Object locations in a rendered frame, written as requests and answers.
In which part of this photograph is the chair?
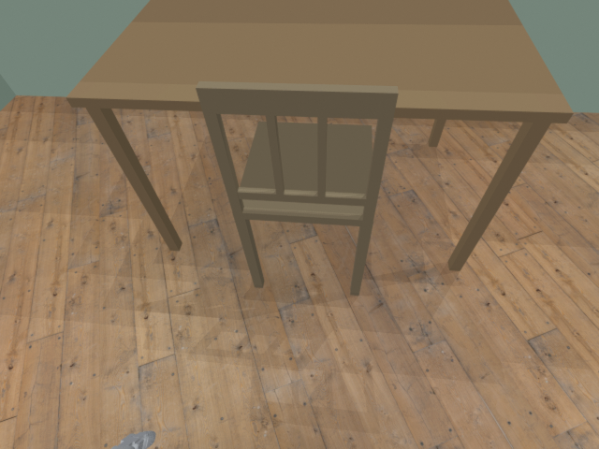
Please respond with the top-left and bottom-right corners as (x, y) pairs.
(196, 81), (399, 296)

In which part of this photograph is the table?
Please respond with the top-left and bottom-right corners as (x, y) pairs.
(66, 0), (574, 271)

